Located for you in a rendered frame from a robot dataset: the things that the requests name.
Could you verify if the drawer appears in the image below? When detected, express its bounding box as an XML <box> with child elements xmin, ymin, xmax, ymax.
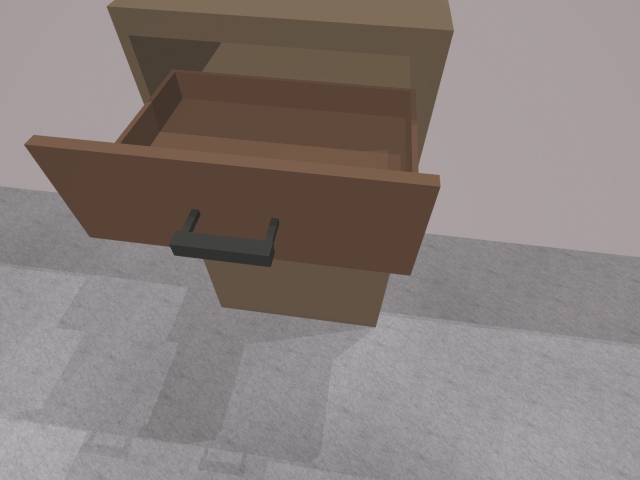
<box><xmin>24</xmin><ymin>69</ymin><xmax>441</xmax><ymax>276</ymax></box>

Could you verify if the cabinet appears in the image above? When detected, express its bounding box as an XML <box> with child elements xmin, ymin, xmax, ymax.
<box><xmin>107</xmin><ymin>0</ymin><xmax>454</xmax><ymax>327</ymax></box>

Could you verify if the handle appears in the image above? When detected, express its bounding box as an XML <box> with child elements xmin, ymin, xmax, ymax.
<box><xmin>169</xmin><ymin>209</ymin><xmax>279</xmax><ymax>267</ymax></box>

